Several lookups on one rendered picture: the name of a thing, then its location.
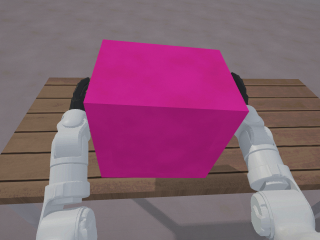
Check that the left robot hand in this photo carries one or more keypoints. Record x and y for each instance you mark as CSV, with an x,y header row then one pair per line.
x,y
77,101

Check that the robot left upper arm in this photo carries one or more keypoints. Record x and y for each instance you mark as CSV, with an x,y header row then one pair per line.
x,y
77,223

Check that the carton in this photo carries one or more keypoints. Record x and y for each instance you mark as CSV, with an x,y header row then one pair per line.
x,y
160,111

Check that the robot left forearm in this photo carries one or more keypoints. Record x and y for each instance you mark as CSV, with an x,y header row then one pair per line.
x,y
68,179

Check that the robot right upper arm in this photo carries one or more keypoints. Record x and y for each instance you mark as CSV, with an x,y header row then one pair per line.
x,y
282,215

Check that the table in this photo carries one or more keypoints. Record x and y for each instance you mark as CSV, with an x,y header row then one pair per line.
x,y
287,107

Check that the robot right forearm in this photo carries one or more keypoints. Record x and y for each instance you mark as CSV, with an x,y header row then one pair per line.
x,y
266,171

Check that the right robot hand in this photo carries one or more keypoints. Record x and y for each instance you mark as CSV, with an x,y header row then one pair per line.
x,y
242,89

